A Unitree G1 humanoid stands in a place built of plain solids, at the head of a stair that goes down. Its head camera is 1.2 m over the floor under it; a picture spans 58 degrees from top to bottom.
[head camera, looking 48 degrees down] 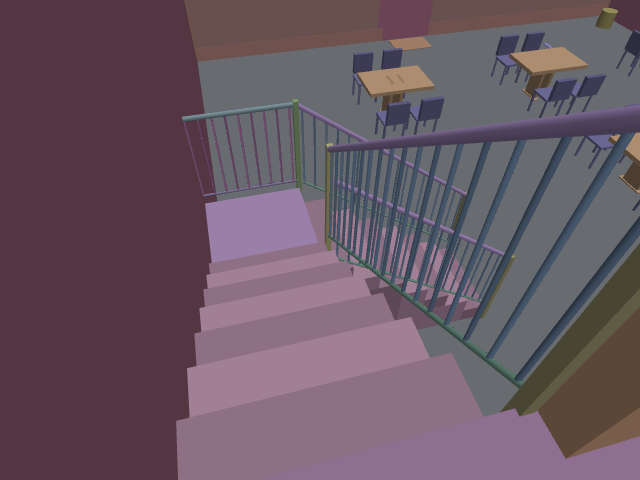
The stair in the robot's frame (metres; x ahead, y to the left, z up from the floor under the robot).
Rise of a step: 0.21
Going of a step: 0.29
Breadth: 0.96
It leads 14 degrees to the left of straight ahead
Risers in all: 8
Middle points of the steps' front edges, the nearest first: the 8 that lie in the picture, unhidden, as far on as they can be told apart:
0.34 -0.08 0.00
0.62 -0.01 -0.21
0.90 0.07 -0.43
1.18 0.14 -0.64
1.46 0.21 -0.86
1.74 0.28 -1.07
2.02 0.35 -1.29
2.30 0.43 -1.50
